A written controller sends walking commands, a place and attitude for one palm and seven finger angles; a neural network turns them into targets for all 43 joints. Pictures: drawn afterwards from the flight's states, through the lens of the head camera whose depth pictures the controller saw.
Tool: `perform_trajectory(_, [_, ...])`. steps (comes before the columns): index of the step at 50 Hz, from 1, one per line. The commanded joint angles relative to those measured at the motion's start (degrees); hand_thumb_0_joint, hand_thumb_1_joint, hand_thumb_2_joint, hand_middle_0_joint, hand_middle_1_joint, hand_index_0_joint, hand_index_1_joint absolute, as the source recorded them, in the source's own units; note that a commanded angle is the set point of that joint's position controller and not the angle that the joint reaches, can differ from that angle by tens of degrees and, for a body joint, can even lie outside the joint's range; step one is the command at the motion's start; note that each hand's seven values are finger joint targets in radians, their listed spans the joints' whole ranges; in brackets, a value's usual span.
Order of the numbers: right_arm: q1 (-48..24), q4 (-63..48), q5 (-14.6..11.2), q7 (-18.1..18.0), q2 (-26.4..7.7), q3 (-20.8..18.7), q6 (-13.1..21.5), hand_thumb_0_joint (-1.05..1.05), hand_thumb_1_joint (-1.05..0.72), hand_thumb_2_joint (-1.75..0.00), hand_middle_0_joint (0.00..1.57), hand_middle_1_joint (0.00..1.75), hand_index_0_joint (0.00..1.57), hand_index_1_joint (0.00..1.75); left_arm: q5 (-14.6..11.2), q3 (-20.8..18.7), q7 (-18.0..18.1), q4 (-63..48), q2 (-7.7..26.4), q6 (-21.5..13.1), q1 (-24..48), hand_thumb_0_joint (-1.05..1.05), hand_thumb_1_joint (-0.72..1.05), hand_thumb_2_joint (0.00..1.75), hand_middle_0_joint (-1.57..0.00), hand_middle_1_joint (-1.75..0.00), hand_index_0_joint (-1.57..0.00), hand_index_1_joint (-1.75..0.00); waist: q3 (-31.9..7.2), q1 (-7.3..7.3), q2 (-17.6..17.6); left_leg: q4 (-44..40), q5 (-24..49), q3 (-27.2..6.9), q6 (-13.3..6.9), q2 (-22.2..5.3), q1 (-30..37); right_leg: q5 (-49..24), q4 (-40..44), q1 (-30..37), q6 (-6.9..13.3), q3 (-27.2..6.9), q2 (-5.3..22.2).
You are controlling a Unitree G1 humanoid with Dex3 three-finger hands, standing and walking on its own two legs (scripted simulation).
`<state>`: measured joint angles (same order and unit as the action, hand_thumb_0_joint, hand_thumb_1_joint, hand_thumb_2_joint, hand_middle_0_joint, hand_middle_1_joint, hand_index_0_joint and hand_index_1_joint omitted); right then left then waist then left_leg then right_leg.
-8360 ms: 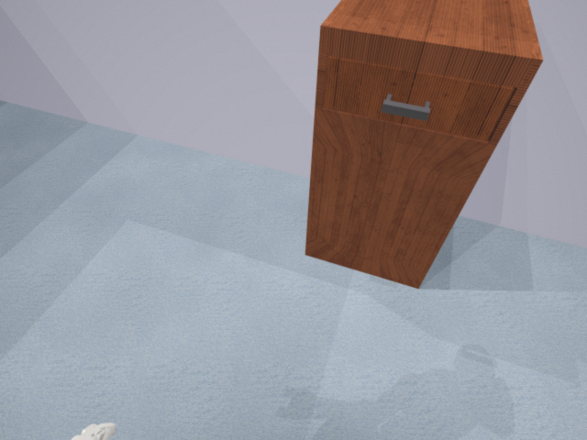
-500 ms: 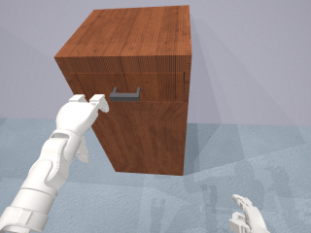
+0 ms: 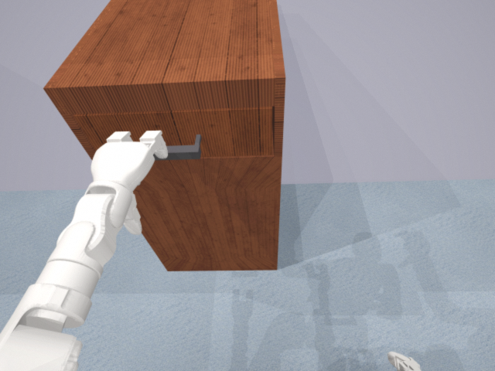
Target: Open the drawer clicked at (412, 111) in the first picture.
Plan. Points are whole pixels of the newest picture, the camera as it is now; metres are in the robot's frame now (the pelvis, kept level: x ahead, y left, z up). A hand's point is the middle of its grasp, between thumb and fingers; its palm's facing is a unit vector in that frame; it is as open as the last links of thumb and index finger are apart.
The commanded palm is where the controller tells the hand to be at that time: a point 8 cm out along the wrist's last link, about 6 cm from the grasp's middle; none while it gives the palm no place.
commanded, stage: move the hooked fingers above the handle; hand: left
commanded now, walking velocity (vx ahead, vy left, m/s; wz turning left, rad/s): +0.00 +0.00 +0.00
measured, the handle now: (176, 146) +0.56 +0.21 +0.01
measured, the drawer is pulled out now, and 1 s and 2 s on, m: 0.00 0.00 0.00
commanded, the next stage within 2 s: lower the fingers behind the handle in 1.48 s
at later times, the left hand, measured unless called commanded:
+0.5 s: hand (155, 160) +0.46 +0.21 +0.07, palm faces -0.03 +0.00 -1.00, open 13.8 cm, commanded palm +0.45 +0.23 +0.13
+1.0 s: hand (164, 144) +0.51 +0.21 +0.06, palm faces -0.05 +0.00 -1.00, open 13.7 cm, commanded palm +0.49 +0.23 +0.12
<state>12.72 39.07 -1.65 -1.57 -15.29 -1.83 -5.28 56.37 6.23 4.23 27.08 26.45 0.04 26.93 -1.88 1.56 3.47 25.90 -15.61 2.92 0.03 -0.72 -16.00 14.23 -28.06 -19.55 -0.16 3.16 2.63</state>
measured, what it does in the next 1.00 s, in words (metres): stands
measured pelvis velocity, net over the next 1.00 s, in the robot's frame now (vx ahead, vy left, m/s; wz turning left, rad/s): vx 0.00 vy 0.00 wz -0.03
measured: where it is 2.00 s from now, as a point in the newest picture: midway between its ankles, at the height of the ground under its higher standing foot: outside the picture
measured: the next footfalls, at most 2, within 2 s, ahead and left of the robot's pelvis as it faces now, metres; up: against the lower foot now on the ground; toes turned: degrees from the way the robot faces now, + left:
none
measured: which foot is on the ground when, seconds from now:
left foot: down 0.00-1.00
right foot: down 0.00-1.00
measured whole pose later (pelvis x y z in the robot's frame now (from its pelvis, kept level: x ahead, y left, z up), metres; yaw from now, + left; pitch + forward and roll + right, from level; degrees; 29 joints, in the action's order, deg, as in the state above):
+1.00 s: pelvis +0.00 +0.00 -0.02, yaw -2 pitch +17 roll +0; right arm 22.4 41.3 -0.1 -1.0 -15.8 -3.2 -5.3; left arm 62.5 1.0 11.9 62.8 30.9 -2.7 53.7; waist -5.9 -7.1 2.7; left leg 35.5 -19.6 3.8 -0.3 -2.2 -32.6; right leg 15.8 -34.4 -35.3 -0.4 2.0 1.4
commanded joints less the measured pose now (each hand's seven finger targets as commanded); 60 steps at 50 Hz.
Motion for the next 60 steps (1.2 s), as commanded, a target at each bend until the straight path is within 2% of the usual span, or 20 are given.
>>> perform_trajectory(1, [-1.7, -6.8, 0.1, -0.5, -6.5, -2.7, 2.4, 0.00, -0.90, -0.90, 0.20, 0.30, 0.20, 0.30, 0.3, -6.4, 3.6, -8.1, 12.4, 0.1, 25.1, 0.00, -0.50, 0.30, -0.30, -1.20, -0.30, -1.20, -19.4, -0.31, -3.0, -0.3, 22.3, 0.0, -1.8, 2.3, 4.0, -19.5, 0.1, 10.4, 2.4, -0.7, -3.2])
perform_trajectory(3, [-0.8, -6.3, 0.0, -0.5, -6.9, -2.6, 2.3, 0.00, -0.90, -0.90, 0.20, 0.30, 0.20, 0.30, 0.7, -6.4, 3.6, -5.1, 12.9, 0.0, 28.1, 0.00, -0.50, 0.30, -0.30, -1.20, -0.30, -1.20, -18.7, -1.01, -4.3, -0.2, 21.0, -0.3, -1.8, 2.3, 2.8, -18.3, 0.0, 9.5, 2.3, -0.6, -3.2])
perform_trajectory(6, [0.1, -6.3, 0.2, -0.4, -6.7, -3.0, 2.1, 0.00, -0.90, -0.90, 0.20, 0.30, 0.20, 0.30, 1.2, -5.8, 3.7, -4.4, 12.4, -0.5, 29.8, 0.00, -0.50, 0.30, -0.30, -1.20, -0.30, -1.20, -21.3, -0.94, -1.6, 0.9, 23.9, -0.3, -1.8, 2.2, 4.0, -20.1, -1.1, 9.1, 2.5, -0.6, -3.3])
perform_trajectory(7, [0.6, -6.2, 0.3, -0.3, -7.0, -3.0, 2.0, 0.00, -0.90, -0.90, 0.20, 0.30, 0.20, 0.30, 1.2, -5.4, 3.8, -2.8, 12.1, -0.5, 30.8, 0.00, -0.50, 0.30, -0.30, -1.20, -0.30, -1.20, -20.7, -1.61, -2.7, 1.2, 24.0, -0.5, -1.8, 2.2, 3.6, -20.2, -1.0, 8.7, 2.5, -0.5, -3.4])
perform_trajectory(9, [1.3, -6.1, 0.4, -0.2, -6.8, -3.1, 1.8, 0.00, -0.90, -0.90, 0.20, 0.30, 0.20, 0.30, 1.4, -6.4, 4.2, -1.7, 12.9, -1.0, 31.2, 0.00, -0.50, 0.30, -0.30, -1.20, -0.30, -1.20, -21.8, -1.17, -2.7, 1.6, 24.4, -0.5, -1.8, 2.1, 3.3, -20.5, -1.7, 8.6, 2.5, -0.6, -3.4])
perform_trajectory(11, [1.9, -5.6, 0.4, -0.1, -6.8, -3.1, 1.5, 0.00, -0.90, -0.90, 0.20, 0.30, 0.20, 0.30, 1.7, -5.0, 4.5, 0.9, 11.3, -1.0, 32.8, 0.00, -0.50, 0.30, -0.30, -1.20, -0.30, -1.20, -20.5, -2.01, -3.0, 2.2, 24.9, -0.4, -1.8, 2.0, 2.5, -21.3, -2.2, 7.1, 2.4, -0.3, -3.4])
perform_trajectory(13, [2.7, -5.5, 0.5, 0.0, -7.1, -3.3, 1.4, 0.00, -0.90, -0.90, 0.20, 0.30, 0.20, 0.30, 2.1, -7.3, 5.2, 2.3, 14.0, -1.4, 34.7, 0.00, -0.50, 0.30, -0.30, -1.20, -0.30, -1.20, -22.0, -1.83, -3.4, 2.5, 24.7, -0.3, -1.9, 2.0, 1.9, -21.5, -2.5, 7.8, 2.3, -0.7, -3.4])
perform_trajectory(15, [3.1, -5.4, 0.7, 0.1, -6.7, -3.5, 1.2, 0.00, -0.90, -0.90, 0.20, 0.30, 0.20, 0.30, 2.7, -5.5, 5.7, 2.8, 12.0, -1.6, 36.2, 0.00, -0.50, 0.30, -0.30, -1.20, -0.30, -1.20, -23.2, -2.27, -2.0, 3.1, 25.6, -0.2, -1.8, 2.0, 2.3, -21.9, -3.0, 7.0, 2.3, -0.7, -3.4])
perform_trajectory(19, [4.5, -4.9, 0.9, 0.2, -7.0, -3.6, 1.0, 0.00, -0.90, -0.90, 0.20, 0.30, 0.20, 0.30, 3.0, -6.8, 6.8, 7.6, 13.3, -1.6, 38.1, 0.00, -0.50, 0.30, -0.30, -1.20, -0.30, -1.20, -23.3, -2.70, -3.6, 3.6, 24.9, -0.1, -2.0, 2.0, 0.1, -22.6, -3.6, 7.1, 2.2, -0.7, -3.5])
perform_trajectory(21, [5.2, -4.5, 1.0, 0.2, -7.1, -3.7, 0.9, 0.00, -0.90, -0.90, 0.20, 0.30, 0.20, 0.30, 3.4, -5.2, 7.3, 8.9, 12.1, -1.5, 41.4, 0.00, -0.50, 0.30, -0.30, -1.20, -0.30, -1.20, -23.3, -3.87, -3.7, 4.0, 23.4, 0.0, -2.1, 2.0, 0.0, -21.6, -3.5, 5.5, 2.0, -0.9, -3.5])
perform_trajectory(25, [6.8, -3.9, 1.2, -0.1, -7.5, -3.7, 0.8, 0.00, -0.90, -0.90, 0.20, 0.30, 0.20, 0.30, 4.0, -7.9, 8.1, 13.6, 16.3, -1.6, 43.1, 0.00, -0.50, 0.30, -0.30, -1.20, -0.30, -1.20, -23.7, -4.35, -3.2, 4.5, 21.1, 0.4, -2.2, 2.3, -2.8, -21.6, -3.7, 6.2, 1.9, -1.4, -3.4])
perform_trajectory(31, [10.0, -2.7, 1.4, 0.0, -7.7, -4.4, 1.1, 0.00, -0.90, -0.90, 0.20, 0.30, 0.20, 0.30, 4.2, -4.5, 8.5, 16.8, 12.8, -2.4, 49.4, 0.00, -0.50, 0.30, -0.30, -1.20, -0.30, -1.20, -24.5, -6.99, -1.9, 5.9, 20.9, 0.0, -2.3, 2.0, -2.2, -20.4, -3.9, 2.1, 1.8, -1.4, -3.8])
perform_trajectory(32, [10.5, -2.5, 1.5, -0.1, -7.9, -4.5, 1.1, 0.00, -0.90, -0.90, 0.20, 0.30, 0.20, 0.30, 4.3, -5.5, 8.6, 17.7, 13.9, -2.6, 49.7, 0.00, -0.50, 0.30, -0.30, -1.20, -0.30, -1.20, -25.2, -7.33, -3.2, 6.2, 20.9, -0.3, -2.4, 2.0, -2.7, -20.1, -3.9, 2.3, 1.7, -1.4, -4.0])
perform_trajectory(35, [11.9, -2.0, 1.6, -0.1, -8.3, -4.4, 1.1, 0.00, -0.90, -0.90, 0.20, 0.30, 0.20, 0.30, 4.6, -7.4, 9.2, 20.7, 16.7, -2.7, 50.4, 0.00, -0.50, 0.30, -0.30, -1.20, -0.30, -1.20, -26.1, -7.04, -2.8, 6.7, 20.4, 0.0, -2.4, 2.2, -4.5, -20.9, -4.6, 2.7, 1.7, -1.7, -3.9])
perform_trajectory(39, [13.3, -1.3, 1.6, -0.1, -8.8, -4.2, 1.3, 0.00, -0.90, -0.90, 0.20, 0.30, 0.20, 0.30, 5.5, -8.1, 10.5, 25.7, 18.7, -1.6, 52.8, 0.00, -0.50, 0.30, -0.30, -1.20, -0.30, -1.20, -24.4, -8.22, -2.9, 7.0, 17.6, 0.0, -2.4, 2.0, -7.9, -18.7, -4.8, 0.5, 1.5, -1.7, -4.1])
perform_trajectory(43, [14.4, -1.8, 1.8, 0.0, -9.0, -4.3, 1.6, 0.00, -0.90, -0.90, 0.20, 0.30, 0.20, 0.30, 6.1, -9.2, 10.5, 25.2, 21.3, -1.5, 54.2, 0.00, -0.50, 0.30, -0.30, -1.20, -0.30, -1.20, -29.8, -7.58, 0.1, 7.8, 20.1, 0.1, -2.3, 1.9, -7.4, -20.8, -5.8, 2.3, 1.5, -2.1, -4.0])
perform_trajectory(47, [15.0, -2.0, 1.9, -0.2, -9.2, -4.5, 1.5, 0.00, -0.90, -0.90, 0.20, 0.30, 0.20, 0.30, 5.8, -9.9, 9.7, 25.6, 21.7, -1.9, 52.7, 0.00, -0.50, 0.30, -0.30, -1.20, -0.30, -1.20, -30.4, -7.55, -1.6, 8.3, 21.6, 0.1, -2.6, 1.7, -7.4, -21.9, -5.8, 2.8, 1.5, -2.0, -4.4])
perform_trajectory(50, [15.2, -1.6, 1.6, -0.2, -9.4, -4.4, 1.3, 0.00, -0.90, -0.90, 0.20, 0.30, 0.20, 0.30, 5.7, -9.2, 9.7, 27.0, 20.8, -1.4, 51.4, 0.00, -0.50, 0.30, -0.30, -1.20, -0.30, -1.20, -27.2, -8.08, -2.6, 7.8, 19.5, 0.3, -2.5, 1.5, -8.4, -20.1, -5.2, 0.8, 1.2, -1.7, -4.4])
perform_trajectory(55, [14.9, -1.9, 1.6, 0.0, -9.1, -4.3, 1.3, 0.00, -0.90, -0.90, 0.20, 0.30, 0.20, 0.30, 5.6, -7.5, 10.1, 25.9, 18.5, -1.4, 51.6, 0.00, -0.50, 0.30, -0.30, -1.20, -0.30, -1.20, -26.2, -7.97, -0.2, 7.5, 19.4, 0.0, -2.4, 1.2, -6.7, -17.7, -4.9, -1.4, 1.5, -1.3, -4.6])
perform_trajectory(60, [15.0, -1.9, 1.6, -0.4, -9.2, -4.2, 1.5, 0.00, -0.90, -0.90, 0.20, 0.30, 0.20, 0.30, 6.0, -9.0, 10.3, 24.6, 21.2, -2.2, 54.0, 0.00, -0.50, 0.30, -0.30, -1.20, -0.30, -1.20, -27.4, -8.43, -0.7, 7.8, 19.2, -0.4, -2.5, 1.2, -6.4, -17.6, -5.2, -1.2, 1.4, -1.5, -4.5])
